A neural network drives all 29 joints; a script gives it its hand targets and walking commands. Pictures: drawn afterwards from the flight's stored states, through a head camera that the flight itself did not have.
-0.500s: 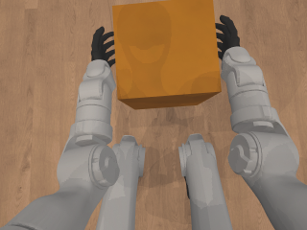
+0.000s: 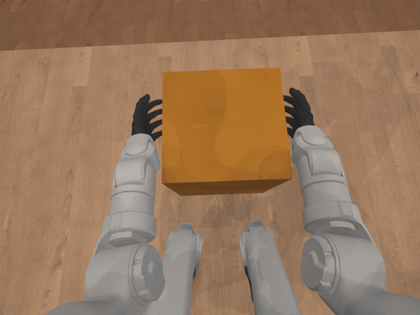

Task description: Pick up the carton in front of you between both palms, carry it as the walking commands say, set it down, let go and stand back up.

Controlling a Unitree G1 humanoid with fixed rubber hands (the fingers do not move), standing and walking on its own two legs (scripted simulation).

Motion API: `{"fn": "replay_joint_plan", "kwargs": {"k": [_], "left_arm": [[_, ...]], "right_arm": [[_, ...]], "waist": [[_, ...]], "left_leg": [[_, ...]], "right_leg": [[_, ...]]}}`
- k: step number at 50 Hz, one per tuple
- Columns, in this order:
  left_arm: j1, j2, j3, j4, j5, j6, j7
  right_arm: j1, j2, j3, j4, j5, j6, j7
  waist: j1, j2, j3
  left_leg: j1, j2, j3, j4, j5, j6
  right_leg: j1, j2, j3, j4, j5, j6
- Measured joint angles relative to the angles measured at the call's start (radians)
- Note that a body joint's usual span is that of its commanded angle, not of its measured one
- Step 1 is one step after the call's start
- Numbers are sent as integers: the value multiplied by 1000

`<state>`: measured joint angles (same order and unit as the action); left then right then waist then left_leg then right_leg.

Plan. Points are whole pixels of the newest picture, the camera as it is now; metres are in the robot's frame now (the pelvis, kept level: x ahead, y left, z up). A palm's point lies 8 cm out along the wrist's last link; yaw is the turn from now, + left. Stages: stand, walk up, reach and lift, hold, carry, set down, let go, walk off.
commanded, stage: reach and lift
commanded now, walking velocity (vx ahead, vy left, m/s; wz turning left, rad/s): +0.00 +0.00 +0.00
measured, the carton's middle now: (221, 143) +0.45 -0.01 -0.12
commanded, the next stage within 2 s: hold in 1.92 s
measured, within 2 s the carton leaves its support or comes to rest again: neither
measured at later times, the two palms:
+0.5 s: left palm (101, 121) +0.40 +0.14 +0.11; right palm (342, 114) +0.40 -0.16 +0.11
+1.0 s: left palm (14, 89) +0.37 +0.15 +0.24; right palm out of the picture +0.36 -0.15 +0.24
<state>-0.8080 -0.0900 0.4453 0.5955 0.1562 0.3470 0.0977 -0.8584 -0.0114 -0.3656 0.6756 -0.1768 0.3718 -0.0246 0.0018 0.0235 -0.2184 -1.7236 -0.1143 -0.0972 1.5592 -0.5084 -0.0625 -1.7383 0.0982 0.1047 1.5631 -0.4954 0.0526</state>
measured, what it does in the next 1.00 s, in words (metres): rises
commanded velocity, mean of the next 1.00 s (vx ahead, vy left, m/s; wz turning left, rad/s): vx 0.00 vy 0.00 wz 0.00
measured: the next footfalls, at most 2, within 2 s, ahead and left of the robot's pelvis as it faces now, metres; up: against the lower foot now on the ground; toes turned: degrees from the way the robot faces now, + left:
none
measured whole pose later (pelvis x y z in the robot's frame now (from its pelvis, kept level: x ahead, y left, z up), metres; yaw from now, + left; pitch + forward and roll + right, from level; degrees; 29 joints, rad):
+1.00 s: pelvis +0.08 +0.00 +0.22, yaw -1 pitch -1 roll +0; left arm -0.27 -0.15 0.27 0.40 0.26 0.58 0.01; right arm -0.26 0.15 -0.26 0.39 -0.26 0.60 -0.01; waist 0.00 0.00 -0.07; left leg -0.19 -0.05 -0.14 0.46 -0.24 -0.01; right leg -0.20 0.04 0.14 0.46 -0.23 0.02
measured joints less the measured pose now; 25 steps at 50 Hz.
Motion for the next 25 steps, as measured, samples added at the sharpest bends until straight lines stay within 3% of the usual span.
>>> {"fn": "replay_joint_plan", "kwargs": {"k": [25], "left_arm": [[362, -55, -87, -26, 30, -40, -32]], "right_arm": [[387, 104, 37, -68, -21, -44, -1]], "waist": [[-1, -12, 16]], "left_leg": [[755, 29, -34, -562, 99, 32]], "right_leg": [[759, -21, 23, -566, 97, -24]]}}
